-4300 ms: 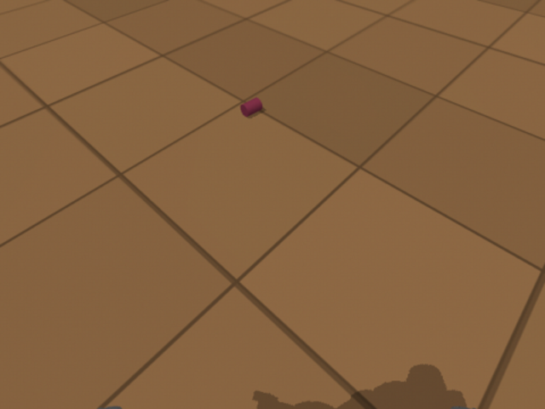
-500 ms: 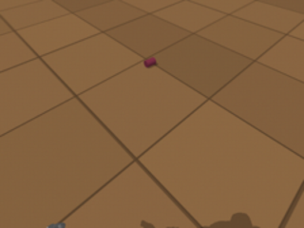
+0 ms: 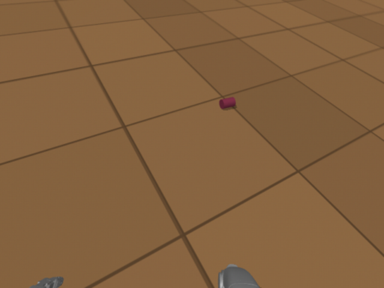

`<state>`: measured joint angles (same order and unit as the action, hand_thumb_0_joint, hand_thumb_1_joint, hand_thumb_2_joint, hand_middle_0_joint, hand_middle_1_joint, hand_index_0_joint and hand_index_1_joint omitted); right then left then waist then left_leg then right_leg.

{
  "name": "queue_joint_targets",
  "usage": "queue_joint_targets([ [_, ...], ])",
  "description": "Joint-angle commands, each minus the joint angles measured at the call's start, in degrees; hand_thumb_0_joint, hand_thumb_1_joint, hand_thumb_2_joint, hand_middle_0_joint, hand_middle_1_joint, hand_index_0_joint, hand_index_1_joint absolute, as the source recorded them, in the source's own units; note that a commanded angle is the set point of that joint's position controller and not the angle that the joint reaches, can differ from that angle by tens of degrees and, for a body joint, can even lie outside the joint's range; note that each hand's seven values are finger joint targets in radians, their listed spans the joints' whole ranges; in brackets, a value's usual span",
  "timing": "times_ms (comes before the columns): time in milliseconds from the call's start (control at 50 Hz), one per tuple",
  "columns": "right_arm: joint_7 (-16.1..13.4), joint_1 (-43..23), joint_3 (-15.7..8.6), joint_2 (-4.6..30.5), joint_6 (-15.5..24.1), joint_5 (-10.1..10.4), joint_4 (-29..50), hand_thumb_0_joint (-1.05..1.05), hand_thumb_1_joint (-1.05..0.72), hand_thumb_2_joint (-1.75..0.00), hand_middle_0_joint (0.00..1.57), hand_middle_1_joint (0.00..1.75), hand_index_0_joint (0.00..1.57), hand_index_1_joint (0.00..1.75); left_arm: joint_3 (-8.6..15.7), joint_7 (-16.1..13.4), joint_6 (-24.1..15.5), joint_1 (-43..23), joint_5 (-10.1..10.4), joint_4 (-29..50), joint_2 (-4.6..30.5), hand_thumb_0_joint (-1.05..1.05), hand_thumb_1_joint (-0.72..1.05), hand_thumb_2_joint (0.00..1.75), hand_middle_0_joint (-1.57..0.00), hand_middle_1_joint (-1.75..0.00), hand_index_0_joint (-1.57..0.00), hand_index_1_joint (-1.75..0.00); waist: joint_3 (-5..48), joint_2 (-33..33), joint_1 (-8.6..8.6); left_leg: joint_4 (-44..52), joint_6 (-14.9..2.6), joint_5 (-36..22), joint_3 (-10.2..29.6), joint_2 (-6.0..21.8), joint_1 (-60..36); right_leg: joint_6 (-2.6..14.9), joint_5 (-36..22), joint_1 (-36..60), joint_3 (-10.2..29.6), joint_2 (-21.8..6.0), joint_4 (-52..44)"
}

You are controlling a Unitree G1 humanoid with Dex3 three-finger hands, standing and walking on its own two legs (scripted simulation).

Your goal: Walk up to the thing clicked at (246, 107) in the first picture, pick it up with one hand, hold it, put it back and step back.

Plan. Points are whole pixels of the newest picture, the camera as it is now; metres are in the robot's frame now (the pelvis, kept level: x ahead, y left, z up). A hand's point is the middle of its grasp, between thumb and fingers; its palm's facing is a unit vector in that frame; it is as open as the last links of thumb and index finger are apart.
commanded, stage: walk up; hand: left
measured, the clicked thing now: (227, 102) +1.60 -0.34 -0.74
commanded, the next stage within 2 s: none
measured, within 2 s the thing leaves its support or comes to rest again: neither
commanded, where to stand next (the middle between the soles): +1.33 -0.69 m, yaw +24 degrees
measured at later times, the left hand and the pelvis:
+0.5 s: hand (133, 235) +0.26 +0.16 -0.15, palm faces +0.22 -0.92 -0.32, open 7.4 cm; pelvis +0.27 -0.13 -0.01, yaw +11 degrees
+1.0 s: hand (172, 149) +0.56 +0.07 -0.15, palm faces +0.20 -0.90 -0.38, open 7.4 cm; pelvis +0.52 -0.25 -0.04, yaw +14 degrees
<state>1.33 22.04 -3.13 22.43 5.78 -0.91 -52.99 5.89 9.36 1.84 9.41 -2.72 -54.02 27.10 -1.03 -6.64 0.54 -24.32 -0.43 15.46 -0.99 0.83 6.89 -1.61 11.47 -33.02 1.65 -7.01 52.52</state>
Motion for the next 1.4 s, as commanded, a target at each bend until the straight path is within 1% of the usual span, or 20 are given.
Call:
queue_joint_targets([
  [0, -1.6, 0.0, -6.1, 20.4, 2.4, 0.4, 4.5, 0.0, -0.9, -0.9, 0.2, 0.3, 0.2, 0.3, 2.8, -0.5, -1.9, -10.6, 0.2, 8.2, 9.5, 0.0, 0.9, 0.9, -0.2, -0.3, -0.2, -0.3, -5.1, 12.8, -1.8, 14.1, -9.7, 11.9, 12.8, 12.3, 2.9, -0.48, -3.2, -3.5, 0.2, -1.3, -7.0],
  [140, -2.9, -3.1, -5.5, 19.5, 1.2, -0.3, 6.5, 0.0, -0.9, -0.9, 0.2, 0.3, 0.2, 0.3, 4.7, -1.9, -3.3, 0.2, 0.7, 6.1, 9.4, 0.0, 0.9, 0.9, -0.2, -0.3, -0.2, -0.3, 4.5, 10.9, 6.05, -11.6, -6.79, -21.1, 5.1, 10.9, 7.6, 3.32, 3.2, 26.5, -5.3, 4.1, -21.1],
  [160, -3.0, -1.8, -4.1, 15.6, 1.0, -0.3, 6.6, 0.0, -0.9, -0.9, 0.2, 0.3, 0.2, 0.3, 6.5, -2.9, -4.0, 10.4, 0.1, 3.6, 13.3, 0.0, 0.9, 0.9, -0.2, -0.3, -0.2, -0.3, 9.1, 0.5, 10.89, -31.9, -4.46, -15.5, 2.2, 6.1, 16.9, 4.69, 10.3, 39.9, -0.1, 2.7, -23.4],
  [180, -3.1, -1.1, -1.7, 9.0, 1.5, 0.6, 9.1, 0.0, -0.9, -0.9, 0.2, 0.3, 0.2, 0.3, 7.5, -3.8, -4.6, 15.6, -0.5, 3.1, 19.2, 0.0, 0.9, 0.9, -0.2, -0.3, -0.2, -0.3, 8.9, -18.4, 12.11, -46.8, -2.65, 12.8, -1.4, -3.9, 36.5, 5.62, 25.0, 47.1, 22.6, -12.2, -35.1],
  [200, -3.8, -2.1, -2.6, 13.3, 1.0, 0.4, 8.8, 0.0, -0.9, -0.9, 0.2, 0.3, 0.2, 0.3, 6.8, -4.3, -4.6, 9.6, 0.7, 4.7, 20.4, 0.0, 0.9, 0.9, -0.2, -0.3, -0.2, -0.3, 7.5, -14.3, 9.1, -54.2, -3.3, 14.4, 1.9, -1.7, 39.2, 10.62, 32.7, 41.7, 35.1, -17.8, -43.4],
  [300, -1.6, -0.2, -3.0, 14.8, 0.9, 0.8, 2.9, 0.0, -0.9, -0.9, 0.2, 0.3, 0.2, 0.3, 3.7, -4.9, -5.4, 0.9, 1.1, 8.2, 10.8, 0.0, 0.9, 0.9, -0.2, -0.3, -0.2, -0.3, -2.7, -3.6, 1.89, -38.6, -2.4, 3.2, 3.3, 5.6, 28.5, 11.73, 8.4, 23.0, 7.3, -8.7, -38.4],
  [380, -0.7, -5.1, -3.0, 13.3, 0.7, 0.5, 5.8, 0.0, -0.9, -0.9, 0.2, 0.3, 0.2, 0.3, 3.4, -4.4, -5.3, 2.2, 0.7, 10.7, 10.3, 0.0, 0.9, 0.9, -0.2, -0.3, -0.2, -0.3, -4.8, -2.4, 3.2, -23.0, -0.59, 1.5, -0.8, 5.1, 27.9, 15.18, 2.0, 23.6, 1.8, -8.6, -39.8],
  [520, -2.2, 4.6, -4.7, 14.2, 0.6, 1.0, 5.1, 0.0, -0.9, -0.9, 0.2, 0.3, 0.2, 0.3, 2.1, -4.1, -4.0, 3.4, 0.8, 14.1, 9.1, 0.0, 0.9, 0.9, -0.2, -0.3, -0.2, -0.3, 2.0, 6.9, -2.79, -10.7, -3.51, -8.9, -7.2, -0.9, -5.1, 9.1, -15.3, 12.6, -8.9, -2.8, -19.0],
  [540, -2.9, 9.6, -5.7, 16.8, 0.9, 0.1, 4.9, 0.0, -0.9, -0.9, 0.2, 0.3, 0.2, 0.3, 1.3, -4.5, -3.8, 5.7, 1.0, 14.2, 7.5, 0.0, 0.9, 0.9, -0.2, -0.3, -0.2, -0.3, 4.8, 11.1, -5.45, -8.1, -6.18, -2.7, -0.5, 2.5, -12.1, 7.19, -16.0, 8.0, -9.8, -0.7, -5.5],
  [580, -4.4, 11.7, -7.9, 25.3, 1.0, 0.3, 8.4, 0.0, -0.9, -0.9, 0.2, 0.3, 0.2, 0.3, 1.8, -5.2, -3.1, 9.2, 1.2, 15.3, 9.6, 0.0, 0.9, 0.9, -0.2, -0.3, -0.2, -0.3, 11.6, 15.3, -5.69, 4.7, -18.37, 11.0, 48.5, 28.9, -19.8, 1.57, 21.3, -10.5, -1.0, 8.1, 20.9],
  [600, -4.7, 8.8, -7.9, 24.5, 0.9, 2.9, 8.4, 0.0, -0.9, -0.9, 0.2, 0.3, 0.2, 0.3, 2.8, -5.3, -2.8, 5.0, 0.2, 14.9, 15.2, 0.0, 0.9, 0.9, -0.2, -0.3, -0.2, -0.3, 9.2, 6.4, -6.43, 7.0, -19.96, 14.3, 48.4, 29.7, -14.5, 1.32, 18.2, -10.7, 5.5, 3.5, 25.0],
  [700, -4.3, -1.6, -4.5, 19.3, 2.4, 1.5, 8.4, 0.0, -0.9, -0.9, 0.2, 0.3, 0.2, 0.3, 3.1, -3.6, -2.0, 9.0, 1.0, 11.3, 10.7, 0.0, 0.9, 0.9, -0.2, -0.3, -0.2, -0.3, -0.6, 12.0, 0.89, 3.7, -11.69, -3.6, 12.1, 16.0, 10.4, 1.83, 10.3, -0.2, 3.7, -1.8, 14.3],
  [920, -3.8, -8.8, -5.3, 21.3, 1.1, -0.5, 6.3, 0.0, -0.9, -0.9, 0.2, 0.3, 0.2, 0.3, 5.6, -1.9, -1.4, 10.9, 0.5, 7.4, 11.1, 0.0, 0.9, 0.9, -0.2, -0.3, -0.2, -0.3, 2.3, 10.4, 6.24, -10.4, -6.66, 13.6, 1.0, 10.4, 23.6, 1.93, 5.1, 26.3, -7.6, 3.4, -16.0],
  [940, -4.1, -6.5, -3.9, 16.8, 0.5, -0.7, 5.9, 0.0, -0.9, -0.9, 0.2, 0.3, 0.2, 0.3, 6.8, -2.5, -2.0, 16.6, -0.1, 5.7, 13.8, 0.0, 0.9, 0.9, -0.2, -0.3, -0.2, -0.3, 3.9, -1.4, 9.52, -27.2, -5.06, 14.5, -3.6, 6.4, 30.4, 3.06, 11.8, 34.3, -4.6, 3.3, -20.6],
  [960, -4.3, -6.8, -1.9, 11.5, 0.5, 0.1, 7.2, 0.0, -0.9, -0.9, 0.2, 0.3, 0.2, 0.3, 7.7, -3.5, -2.7, 20.5, -1.1, 6.3, 19.0, 0.0, 0.9, 0.9, -0.2, -0.3, -0.2, -0.3, 1.8, -17.1, 11.89, -45.6, -2.95, 19.9, -4.3, -1.4, 44.1, 6.53, 28.3, 36.3, 18.1, -8.6, -33.9],
  [980, -5.2, -6.9, -2.8, 14.8, 0.3, 0.6, 7.5, 0.0, -0.9, -0.9, 0.2, 0.3, 0.2, 0.3, 6.7, -4.1, -3.1, 12.8, 0.0, 9.1, 20.9, 0.0, 0.9, 0.9, -0.2, -0.3, -0.2, -0.3, 0.5, -14.7, 7.96, -50.3, -2.5, 18.9, 1.7, -0.6, 45.0, 12.05, 30.3, 31.2, 33.9, -16.2, -42.8],
  [1160, -3.5, -0.4, -2.5, 14.6, 1.5, 1.0, 1.5, 0.0, -0.9, -0.9, 0.2, 0.3, 0.2, 0.3, 3.5, -5.1, -3.4, 4.3, 0.1, 12.9, 11.6, 0.0, 0.9, 0.9, -0.2, -0.3, -0.2, -0.3, -1.0, -5.0, 2.6, -21.3, -1.88, 6.0, -3.4, 3.0, 24.6, 17.02, -2.1, 21.9, 6.0, -8.4, -31.4],
  [1240, -4.9, 10.8, -3.9, 15.7, 2.4, 0.6, -0.3, 0.0, -0.9, -0.9, 0.2, 0.3, 0.2, 0.3, 1.4, -4.7, -2.6, 1.1, 1.1, 15.8, 8.3, 0.0, 0.9, 0.9, -0.2, -0.3, -0.2, -0.3, 6.0, 5.2, -4.58, -4.8, -1.95, -12.3, -3.1, 1.0, -2.9, 11.89, -9.8, 12.6, -3.3, -3.1, -14.1],
  [1300, -6.8, 8.5, -7.1, 26.7, 1.9, 0.9, 4.9, 0.0, -0.9, -0.9, 0.2, 0.3, 0.2, 0.3, 2.3, -4.9, -0.4, 8.4, 0.3, 15.0, 11.3, 0.0, 0.9, 0.9, -0.2, -0.3, -0.2, -0.3, 7.4, 9.0, -3.8, 8.6, -12.43, 19.0, 44.7, 28.1, -9.8, 3.67, 18.6, -8.9, 4.7, 4.7, 15.6],
  [1380, -6.1, -0.5, -4.8, 20.3, 1.9, 1.0, 5.5, 0.0, -0.9, -0.9, 0.2, 0.3, 0.2, 0.3, 3.6, -4.5, 0.0, 8.3, 0.1, 12.4, 12.3, 0.0, 0.9, 0.9, -0.2, -0.3, -0.2, -0.3, -1.8, 9.1, 0.0, 6.0, -11.74, 12.4, 21.8, 19.3, 6.7, 2.19, 11.6, -5.3, 5.6, -1.0, 13.8],
])
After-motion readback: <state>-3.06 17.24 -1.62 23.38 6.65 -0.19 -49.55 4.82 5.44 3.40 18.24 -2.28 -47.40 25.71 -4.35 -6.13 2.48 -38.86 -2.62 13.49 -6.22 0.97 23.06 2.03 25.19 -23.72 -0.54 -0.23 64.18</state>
